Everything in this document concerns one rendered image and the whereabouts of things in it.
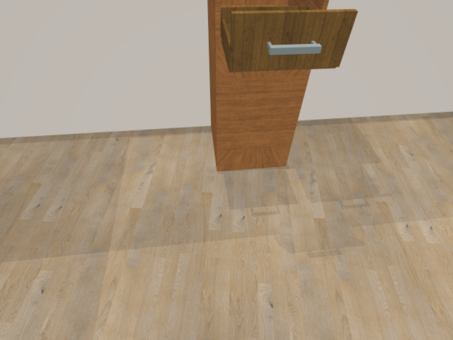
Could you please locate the handle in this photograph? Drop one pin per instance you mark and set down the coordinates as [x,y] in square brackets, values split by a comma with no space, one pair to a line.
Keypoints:
[312,48]

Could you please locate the drawer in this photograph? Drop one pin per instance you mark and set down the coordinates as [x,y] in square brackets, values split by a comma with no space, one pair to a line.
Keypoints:
[245,32]

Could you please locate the cabinet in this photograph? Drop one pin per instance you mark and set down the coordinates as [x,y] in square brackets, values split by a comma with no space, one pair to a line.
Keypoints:
[253,114]

